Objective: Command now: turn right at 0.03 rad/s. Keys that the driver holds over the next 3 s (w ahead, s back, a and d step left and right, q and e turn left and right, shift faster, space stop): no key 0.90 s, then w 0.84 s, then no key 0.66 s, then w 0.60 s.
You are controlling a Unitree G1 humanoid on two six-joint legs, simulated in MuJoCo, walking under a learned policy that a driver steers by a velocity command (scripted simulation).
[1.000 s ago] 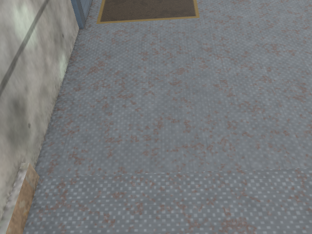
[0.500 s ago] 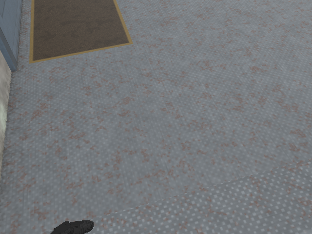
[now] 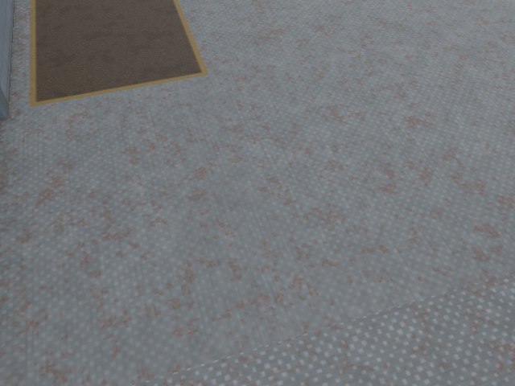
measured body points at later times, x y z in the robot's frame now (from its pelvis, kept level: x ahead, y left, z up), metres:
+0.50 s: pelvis +0.03 -0.04 +0.01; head +0.04 -0.04 +0.46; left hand +0.10 +0.19 -0.13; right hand +0.06 -0.27 -0.14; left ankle -0.02 +0.13 -0.74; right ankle +0.03 -0.13 -0.74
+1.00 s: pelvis +0.03 -0.03 +0.01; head +0.03 -0.03 +0.46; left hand +0.06 +0.20 -0.14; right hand +0.00 -0.26 -0.15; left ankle -0.02 +0.13 -0.73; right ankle +0.02 -0.13 -0.74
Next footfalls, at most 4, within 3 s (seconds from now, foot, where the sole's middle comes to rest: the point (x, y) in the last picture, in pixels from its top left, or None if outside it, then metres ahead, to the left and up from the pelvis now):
1.70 left None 0.41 0.13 -0.60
2.24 right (291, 336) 0.57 -0.06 -0.60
2.82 left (177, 331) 0.59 0.21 -0.60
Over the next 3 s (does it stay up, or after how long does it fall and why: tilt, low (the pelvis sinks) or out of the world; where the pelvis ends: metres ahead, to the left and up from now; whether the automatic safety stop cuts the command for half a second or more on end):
stays up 0.58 0.11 0.18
